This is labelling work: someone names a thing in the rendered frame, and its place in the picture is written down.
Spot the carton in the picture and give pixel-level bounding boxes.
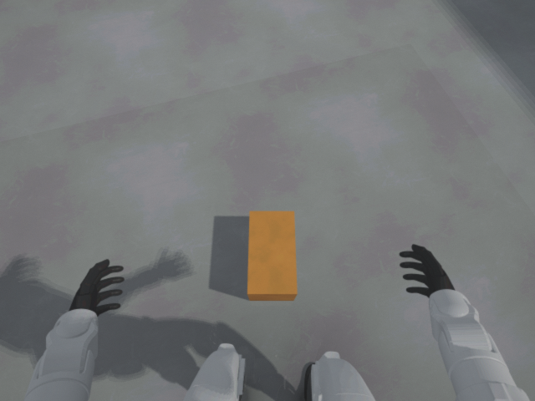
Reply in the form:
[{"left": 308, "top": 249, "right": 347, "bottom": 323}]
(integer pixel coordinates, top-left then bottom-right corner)
[{"left": 247, "top": 211, "right": 298, "bottom": 301}]

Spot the robot right hand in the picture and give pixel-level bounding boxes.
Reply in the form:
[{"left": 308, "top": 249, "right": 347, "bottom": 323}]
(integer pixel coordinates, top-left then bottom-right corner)
[{"left": 400, "top": 244, "right": 455, "bottom": 297}]

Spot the right robot thigh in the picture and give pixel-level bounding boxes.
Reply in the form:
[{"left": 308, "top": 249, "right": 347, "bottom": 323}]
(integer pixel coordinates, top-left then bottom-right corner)
[{"left": 311, "top": 358, "right": 375, "bottom": 401}]

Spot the robot thigh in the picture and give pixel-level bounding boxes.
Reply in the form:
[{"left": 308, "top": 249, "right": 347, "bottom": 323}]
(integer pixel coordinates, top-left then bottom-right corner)
[
  {"left": 183, "top": 350, "right": 246, "bottom": 401},
  {"left": 311, "top": 358, "right": 375, "bottom": 401}
]

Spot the robot right forearm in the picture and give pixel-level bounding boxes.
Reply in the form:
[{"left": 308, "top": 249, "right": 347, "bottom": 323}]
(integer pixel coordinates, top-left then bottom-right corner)
[{"left": 429, "top": 289, "right": 530, "bottom": 401}]

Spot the robot left forearm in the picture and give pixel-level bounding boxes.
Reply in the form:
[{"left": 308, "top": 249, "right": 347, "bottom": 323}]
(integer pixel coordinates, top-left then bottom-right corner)
[{"left": 23, "top": 309, "right": 99, "bottom": 401}]

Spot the left robot thigh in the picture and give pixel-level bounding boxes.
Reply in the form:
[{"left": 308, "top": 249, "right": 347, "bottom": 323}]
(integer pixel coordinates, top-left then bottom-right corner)
[{"left": 183, "top": 350, "right": 246, "bottom": 401}]

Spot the robot left hand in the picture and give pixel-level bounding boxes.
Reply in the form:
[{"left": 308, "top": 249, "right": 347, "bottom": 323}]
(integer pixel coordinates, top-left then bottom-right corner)
[{"left": 69, "top": 259, "right": 124, "bottom": 317}]

